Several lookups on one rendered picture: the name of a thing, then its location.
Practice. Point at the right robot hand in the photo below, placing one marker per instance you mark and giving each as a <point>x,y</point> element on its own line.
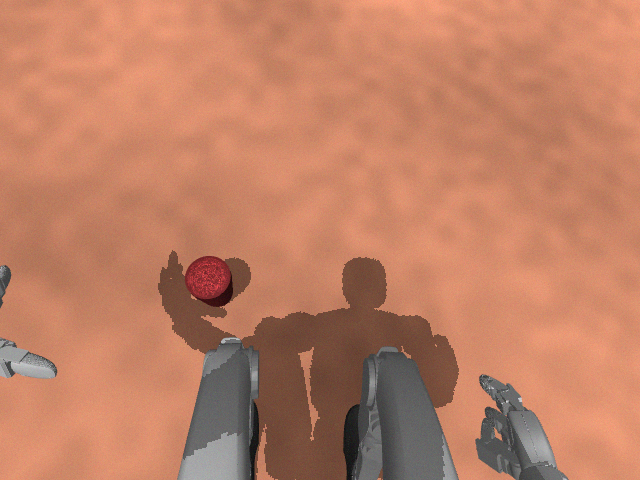
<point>524,442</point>

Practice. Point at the right robot foot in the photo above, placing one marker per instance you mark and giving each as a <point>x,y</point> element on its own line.
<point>351,440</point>

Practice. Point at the left robot hand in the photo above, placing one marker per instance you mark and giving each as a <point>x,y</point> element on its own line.
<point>15,360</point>

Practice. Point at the cup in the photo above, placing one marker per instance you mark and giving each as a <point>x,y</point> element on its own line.
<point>209,279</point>

